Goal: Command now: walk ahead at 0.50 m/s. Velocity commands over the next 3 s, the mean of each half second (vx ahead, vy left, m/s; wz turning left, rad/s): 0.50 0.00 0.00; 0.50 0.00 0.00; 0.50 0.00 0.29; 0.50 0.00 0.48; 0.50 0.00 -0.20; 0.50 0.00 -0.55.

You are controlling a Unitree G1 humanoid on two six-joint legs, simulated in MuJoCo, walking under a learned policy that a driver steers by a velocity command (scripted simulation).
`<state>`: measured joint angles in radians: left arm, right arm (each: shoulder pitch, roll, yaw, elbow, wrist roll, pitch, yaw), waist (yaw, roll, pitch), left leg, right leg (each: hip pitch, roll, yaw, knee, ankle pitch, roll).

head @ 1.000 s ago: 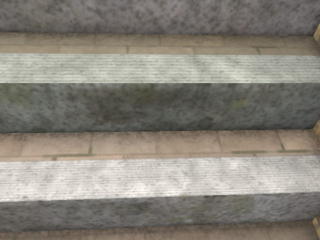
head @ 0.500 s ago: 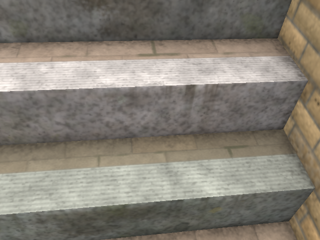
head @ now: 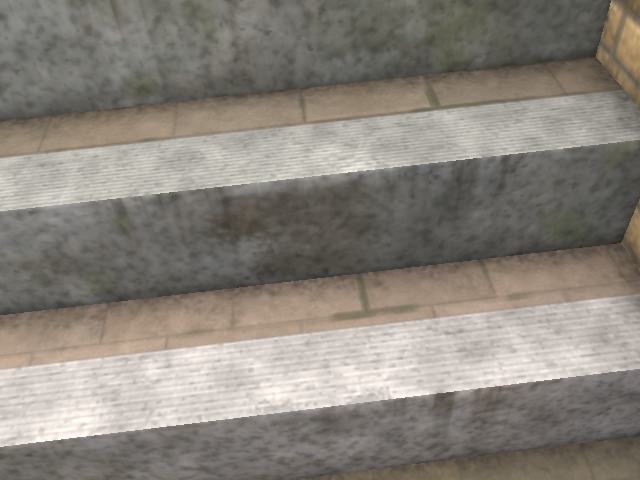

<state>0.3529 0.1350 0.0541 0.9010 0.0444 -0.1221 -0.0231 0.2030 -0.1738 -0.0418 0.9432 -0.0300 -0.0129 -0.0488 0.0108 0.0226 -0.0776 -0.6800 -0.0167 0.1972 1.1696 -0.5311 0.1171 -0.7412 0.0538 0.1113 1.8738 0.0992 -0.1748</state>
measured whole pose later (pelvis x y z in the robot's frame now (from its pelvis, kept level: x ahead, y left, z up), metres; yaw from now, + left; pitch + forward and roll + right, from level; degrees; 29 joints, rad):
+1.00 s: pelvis +0.47 -0.03 +0.41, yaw +1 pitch +2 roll +3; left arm 0.37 0.15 0.08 0.83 0.05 -0.13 -0.02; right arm 0.18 -0.16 -0.04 0.82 -0.03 -0.01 -0.04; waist 0.02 0.00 -0.08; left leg -0.70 -0.04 0.19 1.21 -0.56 0.13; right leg -0.65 0.05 0.13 1.73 0.08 -0.15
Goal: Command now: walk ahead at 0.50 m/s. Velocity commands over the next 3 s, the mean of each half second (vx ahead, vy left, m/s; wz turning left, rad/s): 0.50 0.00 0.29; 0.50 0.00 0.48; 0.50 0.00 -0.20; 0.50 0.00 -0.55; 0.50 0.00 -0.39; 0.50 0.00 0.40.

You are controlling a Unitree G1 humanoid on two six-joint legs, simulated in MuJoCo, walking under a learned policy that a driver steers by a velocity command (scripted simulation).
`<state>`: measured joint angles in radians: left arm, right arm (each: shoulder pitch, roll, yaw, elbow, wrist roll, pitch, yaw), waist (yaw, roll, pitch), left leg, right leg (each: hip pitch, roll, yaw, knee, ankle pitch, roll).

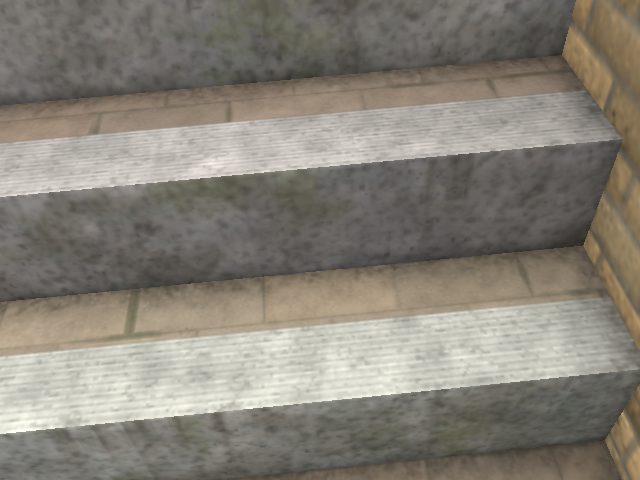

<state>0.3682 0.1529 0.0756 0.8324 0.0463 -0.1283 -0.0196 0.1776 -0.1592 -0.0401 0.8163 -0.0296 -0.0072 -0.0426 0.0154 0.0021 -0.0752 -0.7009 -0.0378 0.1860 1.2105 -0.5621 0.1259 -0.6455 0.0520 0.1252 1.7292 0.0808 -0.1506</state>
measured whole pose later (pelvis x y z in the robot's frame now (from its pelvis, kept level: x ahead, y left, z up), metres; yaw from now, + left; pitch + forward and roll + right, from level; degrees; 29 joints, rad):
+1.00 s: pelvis +0.46 +0.09 +0.41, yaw +22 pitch +2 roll +2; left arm 0.30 0.21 0.08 0.78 0.02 -0.13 -0.03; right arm 0.18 -0.18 -0.07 0.76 -0.03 0.02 -0.01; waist 0.00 0.02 -0.01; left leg -0.78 -0.08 0.17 1.22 -0.48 0.14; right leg -0.50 -0.10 0.06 1.68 0.06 -0.07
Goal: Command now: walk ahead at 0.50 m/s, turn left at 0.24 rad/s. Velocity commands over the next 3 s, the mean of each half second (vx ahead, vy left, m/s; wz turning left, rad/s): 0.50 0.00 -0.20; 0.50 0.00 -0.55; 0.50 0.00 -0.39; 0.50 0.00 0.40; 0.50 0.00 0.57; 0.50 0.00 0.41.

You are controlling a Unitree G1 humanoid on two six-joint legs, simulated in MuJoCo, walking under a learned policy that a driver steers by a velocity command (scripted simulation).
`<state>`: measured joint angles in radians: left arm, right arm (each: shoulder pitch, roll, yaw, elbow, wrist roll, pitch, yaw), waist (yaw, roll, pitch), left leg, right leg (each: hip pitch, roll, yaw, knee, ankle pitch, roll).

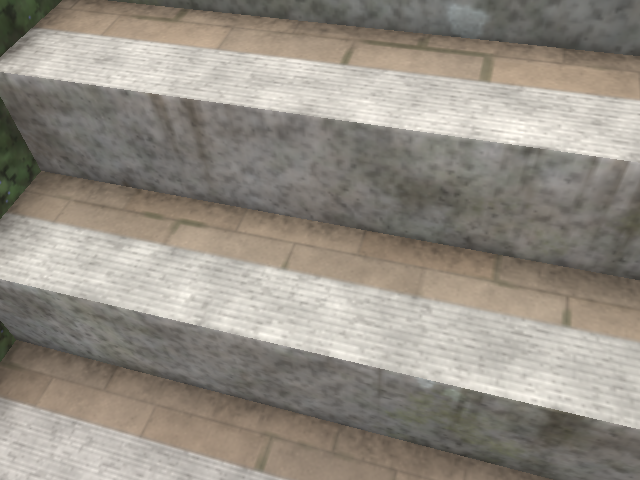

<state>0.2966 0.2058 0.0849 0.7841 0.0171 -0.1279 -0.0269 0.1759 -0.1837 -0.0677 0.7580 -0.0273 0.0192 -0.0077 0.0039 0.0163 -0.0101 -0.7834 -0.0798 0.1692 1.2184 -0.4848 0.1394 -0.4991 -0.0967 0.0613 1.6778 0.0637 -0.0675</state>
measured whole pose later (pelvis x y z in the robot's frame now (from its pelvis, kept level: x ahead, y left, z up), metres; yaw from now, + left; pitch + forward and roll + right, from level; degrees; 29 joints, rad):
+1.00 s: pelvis +0.48 -0.04 +0.46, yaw -23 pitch +3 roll +3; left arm 0.24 0.20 0.09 0.72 0.05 -0.09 -0.01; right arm 0.14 -0.20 -0.06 0.85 -0.03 -0.05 -0.05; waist 0.05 -0.03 -0.07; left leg -0.63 0.07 0.19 1.03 -0.44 0.03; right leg -0.85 0.10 0.11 1.98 0.00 -0.16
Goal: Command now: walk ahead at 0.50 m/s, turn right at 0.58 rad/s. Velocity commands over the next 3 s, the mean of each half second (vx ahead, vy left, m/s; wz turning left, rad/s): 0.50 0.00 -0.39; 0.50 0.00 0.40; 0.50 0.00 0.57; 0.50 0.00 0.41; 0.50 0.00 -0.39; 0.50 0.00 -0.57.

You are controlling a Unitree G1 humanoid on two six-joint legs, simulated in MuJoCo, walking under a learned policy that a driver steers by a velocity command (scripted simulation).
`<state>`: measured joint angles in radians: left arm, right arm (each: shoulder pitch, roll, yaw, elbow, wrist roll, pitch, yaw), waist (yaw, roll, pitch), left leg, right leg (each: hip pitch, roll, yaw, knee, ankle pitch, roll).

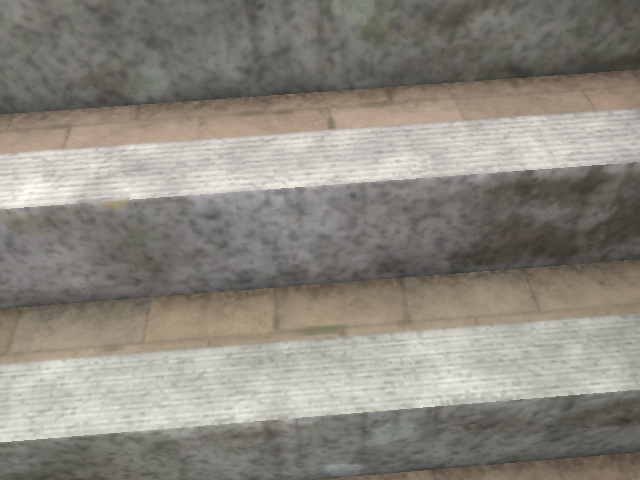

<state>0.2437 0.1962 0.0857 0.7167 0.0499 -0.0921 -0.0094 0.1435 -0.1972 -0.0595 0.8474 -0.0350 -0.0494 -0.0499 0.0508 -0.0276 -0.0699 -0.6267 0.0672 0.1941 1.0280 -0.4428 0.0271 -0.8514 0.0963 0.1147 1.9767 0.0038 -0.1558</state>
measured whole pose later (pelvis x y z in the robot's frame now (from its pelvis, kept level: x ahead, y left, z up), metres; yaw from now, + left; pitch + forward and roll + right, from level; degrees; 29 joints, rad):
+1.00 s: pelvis +0.45 -0.15 +0.36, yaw +3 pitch +4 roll +3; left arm 0.35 0.17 0.03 0.82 0.00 -0.13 0.01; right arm 0.10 -0.17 0.00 0.71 -0.04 0.06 -0.02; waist 0.03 0.03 -0.01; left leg -0.84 -0.16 0.18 1.27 -0.54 0.21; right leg -0.40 -0.14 -0.05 1.10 0.10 -0.11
